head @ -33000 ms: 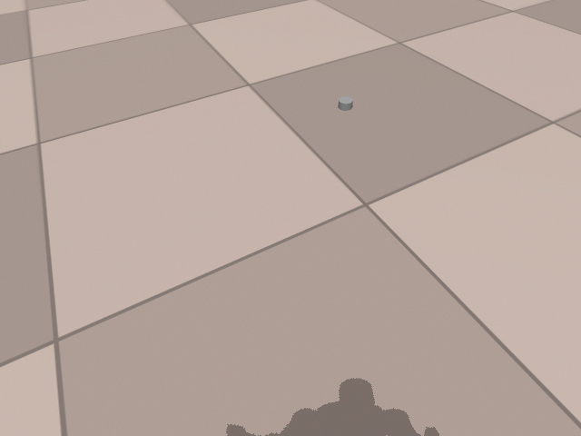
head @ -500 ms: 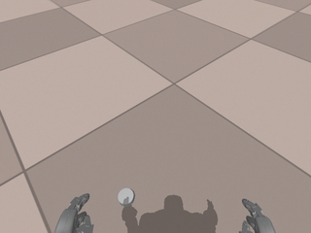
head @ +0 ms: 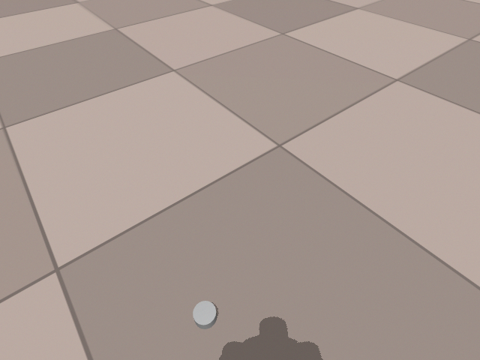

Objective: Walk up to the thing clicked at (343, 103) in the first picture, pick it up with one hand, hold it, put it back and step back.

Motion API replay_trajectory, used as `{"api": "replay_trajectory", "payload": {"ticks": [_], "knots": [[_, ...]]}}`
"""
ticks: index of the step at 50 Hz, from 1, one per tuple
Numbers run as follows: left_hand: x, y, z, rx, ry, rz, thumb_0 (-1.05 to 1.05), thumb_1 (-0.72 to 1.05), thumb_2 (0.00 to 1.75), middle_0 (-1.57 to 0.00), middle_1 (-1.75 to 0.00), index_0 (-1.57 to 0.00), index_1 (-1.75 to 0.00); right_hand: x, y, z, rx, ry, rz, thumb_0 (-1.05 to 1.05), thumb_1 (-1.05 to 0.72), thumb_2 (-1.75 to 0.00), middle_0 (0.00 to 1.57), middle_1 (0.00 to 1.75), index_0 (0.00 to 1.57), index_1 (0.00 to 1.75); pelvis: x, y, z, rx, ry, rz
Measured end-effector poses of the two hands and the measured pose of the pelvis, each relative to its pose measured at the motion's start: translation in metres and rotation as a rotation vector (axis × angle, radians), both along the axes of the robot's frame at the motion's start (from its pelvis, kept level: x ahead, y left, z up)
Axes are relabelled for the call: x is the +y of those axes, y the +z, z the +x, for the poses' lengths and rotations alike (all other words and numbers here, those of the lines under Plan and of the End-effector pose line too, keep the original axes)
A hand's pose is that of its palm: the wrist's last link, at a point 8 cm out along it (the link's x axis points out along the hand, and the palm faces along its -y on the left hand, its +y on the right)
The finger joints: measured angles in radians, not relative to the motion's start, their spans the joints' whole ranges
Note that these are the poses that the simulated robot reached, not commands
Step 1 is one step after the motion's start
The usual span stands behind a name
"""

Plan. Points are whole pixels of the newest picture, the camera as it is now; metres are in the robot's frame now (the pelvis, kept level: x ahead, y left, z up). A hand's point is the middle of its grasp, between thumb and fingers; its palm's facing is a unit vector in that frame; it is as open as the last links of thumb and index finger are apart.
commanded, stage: stand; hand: left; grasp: from above
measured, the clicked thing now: (205, 314) +0.46 +0.18 -0.75
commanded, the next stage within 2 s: step back in 1.96 s
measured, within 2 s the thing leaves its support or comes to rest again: neither
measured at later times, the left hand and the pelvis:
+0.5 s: hand out of the picture +0.03 +0.23 -0.15, palm faces +0.02 -0.94 -0.34, open 7.3 cm; pelvis -0.01 -0.02 +0.01, yaw +0 degrees
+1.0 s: hand out of the picture +0.07 +0.21 -0.15, palm faces +0.01 -0.94 -0.33, open 7.3 cm; pelvis +0.00 -0.03 +0.01, yaw +0 degrees
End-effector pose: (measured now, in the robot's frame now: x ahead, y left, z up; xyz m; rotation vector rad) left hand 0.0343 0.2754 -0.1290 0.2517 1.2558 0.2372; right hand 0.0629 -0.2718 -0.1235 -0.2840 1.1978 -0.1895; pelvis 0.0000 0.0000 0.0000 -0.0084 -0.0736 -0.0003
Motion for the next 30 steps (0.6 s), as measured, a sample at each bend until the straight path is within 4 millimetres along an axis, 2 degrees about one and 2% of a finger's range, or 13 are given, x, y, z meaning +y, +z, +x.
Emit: {"api": "replay_trajectory", "payload": {"ticks": [6, 14, 30], "knots": [[0.001, 0.004, -0.01, 0.021, 0.002, 0.004, 0.01, 0.91, 0.9, -0.2, -0.3, -0.21, -0.3, 0.001, 0.001, -0.005, 0.01, -0.011, 0.015, 0.0, -0.9, -0.9, 0.2, 0.3, 0.21, 0.3, -0.001, 0.004, -0.005, -0.014, 0.001, 0.003], [0.001, 0.009, -0.015, 0.026, 0.002, 0.019, 0.01, 0.91, 0.9, -0.2, -0.3, -0.21, -0.3, -0.009, 0.001, -0.013, 0.025, -0.021, 0.015, 0.0, -0.9, -0.9, 0.2, 0.3, 0.21, 0.3, -0.005, 0.007, -0.01, -0.018, 0.003, 0.006], [-0.009, 0.013, -0.009, 0.033, -0.008, 0.026, 0.01, 0.91, 0.9, -0.2, -0.3, -0.21, -0.3, -0.03, 0.0, -0.026, 0.066, -0.03, 0.008, 0.0, -0.9, -0.9, 0.2, 0.3, 0.21, 0.3, -0.019, 0.008, -0.01, -0.012, 0.001, 0.006]]}}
